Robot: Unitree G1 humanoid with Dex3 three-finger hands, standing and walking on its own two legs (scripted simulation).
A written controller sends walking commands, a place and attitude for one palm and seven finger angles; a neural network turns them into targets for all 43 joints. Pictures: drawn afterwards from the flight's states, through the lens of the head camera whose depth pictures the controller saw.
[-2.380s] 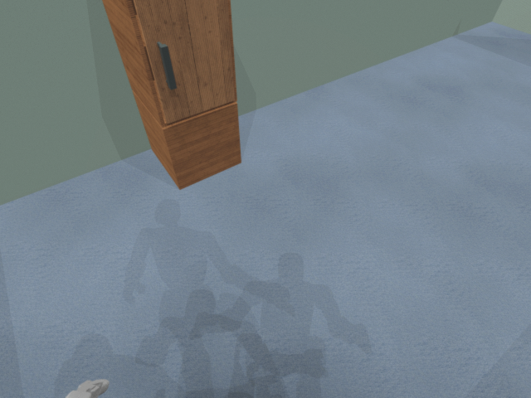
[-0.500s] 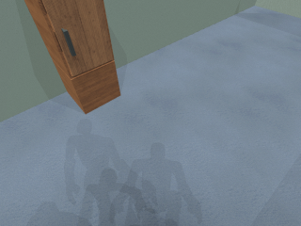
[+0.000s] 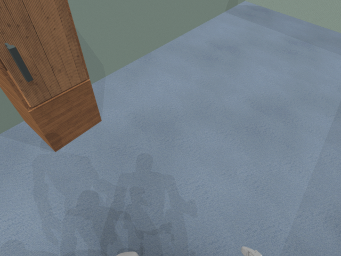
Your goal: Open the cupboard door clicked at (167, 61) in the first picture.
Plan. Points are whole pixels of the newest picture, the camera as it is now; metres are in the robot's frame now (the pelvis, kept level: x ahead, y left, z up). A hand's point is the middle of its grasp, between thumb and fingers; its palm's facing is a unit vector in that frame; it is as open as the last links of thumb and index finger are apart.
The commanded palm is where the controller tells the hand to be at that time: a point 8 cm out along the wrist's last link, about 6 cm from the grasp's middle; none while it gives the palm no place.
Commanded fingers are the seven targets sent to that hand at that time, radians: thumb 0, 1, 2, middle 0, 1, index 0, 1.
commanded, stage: walk to a spot facing it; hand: left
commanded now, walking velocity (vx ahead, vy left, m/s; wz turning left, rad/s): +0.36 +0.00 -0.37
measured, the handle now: (18, 62) +0.78 +0.72 -0.08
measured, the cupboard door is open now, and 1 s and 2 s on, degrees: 0 0 0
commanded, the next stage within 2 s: turn to face it in 0.86 s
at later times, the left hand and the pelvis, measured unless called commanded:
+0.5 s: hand (143, 179) +0.35 +0.11 -0.15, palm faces -0.22 -0.96 -0.19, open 7.4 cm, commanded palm none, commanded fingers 0.00 0.90 0.90 -0.20 -0.30 -0.20 -0.30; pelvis +0.21 -0.04 +0.01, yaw -12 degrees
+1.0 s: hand (146, 139) +0.52 +0.13 -0.16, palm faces -0.29 -0.95 -0.13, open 7.4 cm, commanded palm none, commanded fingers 0.00 0.90 0.90 -0.20 -0.30 -0.20 -0.30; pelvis +0.43 -0.03 +0.02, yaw -21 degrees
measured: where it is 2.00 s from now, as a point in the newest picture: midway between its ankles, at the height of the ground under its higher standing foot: (187, 194)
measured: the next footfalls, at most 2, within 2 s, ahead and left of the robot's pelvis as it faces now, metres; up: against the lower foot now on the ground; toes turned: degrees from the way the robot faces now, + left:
right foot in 0.38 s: +0.27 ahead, -0.15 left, +0.00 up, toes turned -18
left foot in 0.76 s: +0.48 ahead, +0.05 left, +0.00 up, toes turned -4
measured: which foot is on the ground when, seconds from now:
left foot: down 0.00-0.38, up 0.40-0.74, down 0.76-1.00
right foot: up 0.00-0.36, down 0.38-0.76, up 0.78-1.00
